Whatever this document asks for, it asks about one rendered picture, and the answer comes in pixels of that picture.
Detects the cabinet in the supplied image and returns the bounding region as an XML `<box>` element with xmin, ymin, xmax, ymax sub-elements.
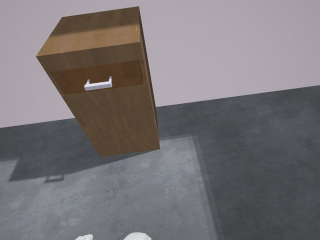
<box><xmin>36</xmin><ymin>6</ymin><xmax>160</xmax><ymax>157</ymax></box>

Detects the drawer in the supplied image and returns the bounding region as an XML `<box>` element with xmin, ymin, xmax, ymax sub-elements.
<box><xmin>52</xmin><ymin>60</ymin><xmax>144</xmax><ymax>95</ymax></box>

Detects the handle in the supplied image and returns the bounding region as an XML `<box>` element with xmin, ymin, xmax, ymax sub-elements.
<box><xmin>84</xmin><ymin>76</ymin><xmax>112</xmax><ymax>91</ymax></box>

